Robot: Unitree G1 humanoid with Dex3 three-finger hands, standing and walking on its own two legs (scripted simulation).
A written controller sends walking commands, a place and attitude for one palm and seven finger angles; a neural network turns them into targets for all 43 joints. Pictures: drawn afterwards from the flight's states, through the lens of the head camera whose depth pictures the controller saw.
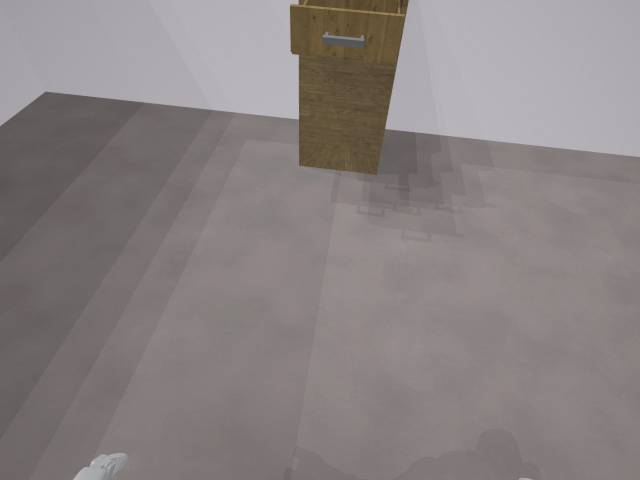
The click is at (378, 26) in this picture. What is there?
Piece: drawer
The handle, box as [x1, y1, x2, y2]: [322, 32, 363, 47]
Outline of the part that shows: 322,37 322,43 357,47 363,46 363,35 361,35 360,38 333,36 329,35 328,32 326,32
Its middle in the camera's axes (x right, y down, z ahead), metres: +0.07 -0.64 +1.23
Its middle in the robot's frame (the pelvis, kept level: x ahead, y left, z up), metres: +1.35 -0.01 +0.00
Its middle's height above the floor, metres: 0.77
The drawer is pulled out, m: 0.30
